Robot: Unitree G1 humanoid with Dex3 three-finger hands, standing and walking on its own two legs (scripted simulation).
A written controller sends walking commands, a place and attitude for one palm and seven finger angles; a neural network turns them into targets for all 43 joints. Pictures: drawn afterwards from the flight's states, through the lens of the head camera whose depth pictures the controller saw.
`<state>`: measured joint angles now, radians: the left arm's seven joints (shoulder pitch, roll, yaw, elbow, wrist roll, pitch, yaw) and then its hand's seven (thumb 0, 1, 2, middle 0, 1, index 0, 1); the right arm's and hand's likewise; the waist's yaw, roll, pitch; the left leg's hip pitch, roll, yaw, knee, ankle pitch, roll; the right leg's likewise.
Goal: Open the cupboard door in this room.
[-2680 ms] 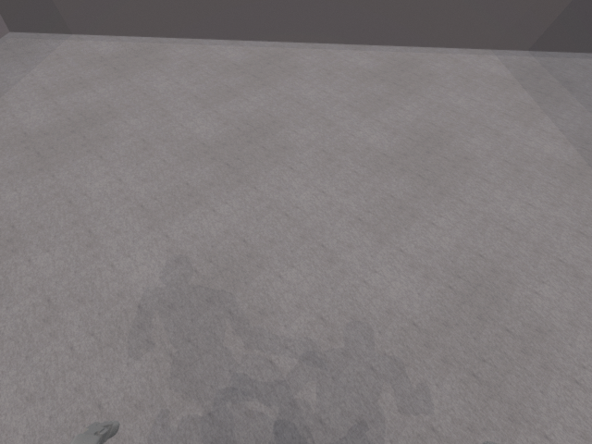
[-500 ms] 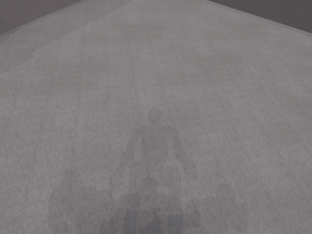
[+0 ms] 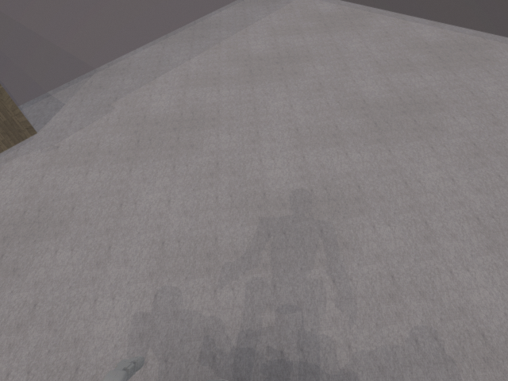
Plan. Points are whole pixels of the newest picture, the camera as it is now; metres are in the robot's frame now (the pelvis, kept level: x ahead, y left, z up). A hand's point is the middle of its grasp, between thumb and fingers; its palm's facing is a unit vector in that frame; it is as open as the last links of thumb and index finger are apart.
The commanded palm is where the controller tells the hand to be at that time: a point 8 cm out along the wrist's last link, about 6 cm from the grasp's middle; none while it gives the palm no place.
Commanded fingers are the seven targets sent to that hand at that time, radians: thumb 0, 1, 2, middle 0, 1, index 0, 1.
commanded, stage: turn or walk to find it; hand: left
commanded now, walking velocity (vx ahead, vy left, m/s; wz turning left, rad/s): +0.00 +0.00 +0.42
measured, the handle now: out of the picture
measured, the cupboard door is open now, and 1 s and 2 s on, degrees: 0 0 0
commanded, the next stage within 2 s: stand and wait in 0.84 s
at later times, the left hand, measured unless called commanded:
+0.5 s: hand out of the picture -0.05 +0.25 -0.18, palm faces +0.27 -0.94 -0.22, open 7.4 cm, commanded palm none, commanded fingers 0.00 0.90 0.90 -0.20 -0.30 -0.20 -0.30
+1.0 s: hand out of the picture -0.03 +0.21 -0.14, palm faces +0.40 -0.87 -0.28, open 7.4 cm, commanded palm none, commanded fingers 0.00 0.90 0.90 -0.20 -0.30 -0.20 -0.30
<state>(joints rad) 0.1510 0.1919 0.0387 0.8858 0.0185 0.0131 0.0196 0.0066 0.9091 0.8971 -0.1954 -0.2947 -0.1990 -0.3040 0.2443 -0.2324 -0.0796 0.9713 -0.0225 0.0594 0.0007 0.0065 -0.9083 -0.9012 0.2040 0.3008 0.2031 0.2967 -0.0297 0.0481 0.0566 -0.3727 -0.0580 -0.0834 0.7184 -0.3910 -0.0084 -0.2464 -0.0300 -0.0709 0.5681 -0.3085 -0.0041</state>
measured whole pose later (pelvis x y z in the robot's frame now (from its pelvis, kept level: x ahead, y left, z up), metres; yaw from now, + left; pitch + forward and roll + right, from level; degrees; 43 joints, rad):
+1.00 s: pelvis -0.04 -0.01 +0.01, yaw +24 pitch -1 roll +2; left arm 0.19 0.17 0.03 0.91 0.02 0.02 0.02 0.01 0.91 0.90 -0.20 -0.29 -0.20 -0.30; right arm 0.26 -0.23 -0.08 0.99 -0.03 0.07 0.00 0.01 -0.91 -0.90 0.20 0.30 0.20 0.30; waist -0.02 0.05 0.04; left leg -0.43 -0.06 -0.07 0.84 -0.42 -0.01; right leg -0.22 -0.03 -0.07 0.53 -0.31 -0.03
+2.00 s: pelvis -0.09 +0.02 +0.01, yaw +25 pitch -3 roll +0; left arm 0.30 0.15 -0.01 1.16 0.01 0.00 0.03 0.01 0.91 0.90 -0.19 -0.29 -0.20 -0.30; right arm 0.34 -0.12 -0.01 1.17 -0.01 0.00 -0.03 0.01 -0.91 -0.90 0.20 0.30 0.20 0.30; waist 0.01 -0.01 0.03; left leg -0.14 -0.01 0.09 0.39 -0.21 0.03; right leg -0.18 -0.08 -0.06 0.41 -0.18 0.04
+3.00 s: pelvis -0.08 +0.00 +0.01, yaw +28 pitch -1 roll +0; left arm 0.27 0.16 0.02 1.10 0.02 0.01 0.03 0.01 0.91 0.90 -0.19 -0.29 -0.20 -0.30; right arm 0.29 -0.13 -0.02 1.10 -0.02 0.01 -0.02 0.01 -0.92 -0.90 0.20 0.30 0.20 0.30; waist 0.01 -0.01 0.03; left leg -0.25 0.01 0.01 0.52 -0.26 0.00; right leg -0.25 -0.07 -0.14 0.50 -0.24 0.01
